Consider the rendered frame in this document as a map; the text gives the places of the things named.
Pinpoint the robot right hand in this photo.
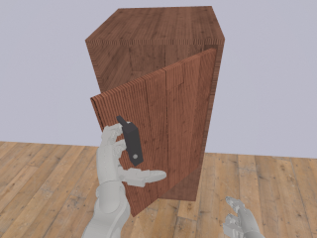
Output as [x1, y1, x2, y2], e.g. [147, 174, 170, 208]
[222, 196, 261, 238]

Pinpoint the handle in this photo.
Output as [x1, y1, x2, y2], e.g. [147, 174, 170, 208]
[116, 115, 144, 166]

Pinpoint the robot left forearm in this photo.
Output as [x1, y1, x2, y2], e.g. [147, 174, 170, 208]
[81, 180, 131, 238]

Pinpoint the robot left hand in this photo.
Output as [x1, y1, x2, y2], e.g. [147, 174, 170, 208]
[96, 121, 166, 187]

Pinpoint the cupboard door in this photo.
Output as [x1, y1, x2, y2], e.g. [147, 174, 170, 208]
[90, 48, 217, 217]

